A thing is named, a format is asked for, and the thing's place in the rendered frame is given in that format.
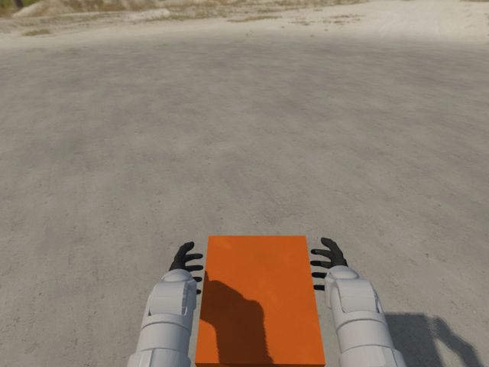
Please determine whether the robot right hand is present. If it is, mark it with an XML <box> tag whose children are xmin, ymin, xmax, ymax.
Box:
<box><xmin>310</xmin><ymin>237</ymin><xmax>348</xmax><ymax>291</ymax></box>

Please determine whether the left robot forearm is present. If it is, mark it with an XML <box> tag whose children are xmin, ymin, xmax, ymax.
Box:
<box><xmin>127</xmin><ymin>269</ymin><xmax>196</xmax><ymax>367</ymax></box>

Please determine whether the carton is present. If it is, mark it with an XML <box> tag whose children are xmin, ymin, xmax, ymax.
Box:
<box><xmin>195</xmin><ymin>235</ymin><xmax>325</xmax><ymax>367</ymax></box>

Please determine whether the right robot forearm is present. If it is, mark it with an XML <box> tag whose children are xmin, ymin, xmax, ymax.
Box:
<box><xmin>325</xmin><ymin>265</ymin><xmax>406</xmax><ymax>367</ymax></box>

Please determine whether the robot left hand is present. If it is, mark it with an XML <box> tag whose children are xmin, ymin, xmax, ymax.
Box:
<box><xmin>169</xmin><ymin>242</ymin><xmax>203</xmax><ymax>294</ymax></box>

